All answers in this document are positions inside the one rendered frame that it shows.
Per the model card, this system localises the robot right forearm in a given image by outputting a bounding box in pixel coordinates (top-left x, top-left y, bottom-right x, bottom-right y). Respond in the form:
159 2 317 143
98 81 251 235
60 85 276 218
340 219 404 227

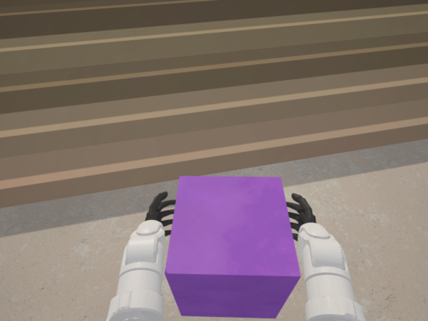
298 223 366 321

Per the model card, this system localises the robot right hand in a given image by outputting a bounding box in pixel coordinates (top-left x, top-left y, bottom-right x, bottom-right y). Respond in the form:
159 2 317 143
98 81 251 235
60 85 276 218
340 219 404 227
286 193 316 241

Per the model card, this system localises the carton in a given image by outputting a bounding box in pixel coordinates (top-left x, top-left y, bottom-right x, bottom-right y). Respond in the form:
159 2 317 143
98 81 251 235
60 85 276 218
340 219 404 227
165 176 301 318

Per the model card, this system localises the robot left forearm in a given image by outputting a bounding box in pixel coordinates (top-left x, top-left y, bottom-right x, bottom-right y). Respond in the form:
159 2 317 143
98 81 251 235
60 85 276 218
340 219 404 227
106 220 166 321

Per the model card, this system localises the robot left hand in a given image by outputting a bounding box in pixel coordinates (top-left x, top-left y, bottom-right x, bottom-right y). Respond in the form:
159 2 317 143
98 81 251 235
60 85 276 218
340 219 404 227
145 191 176 236

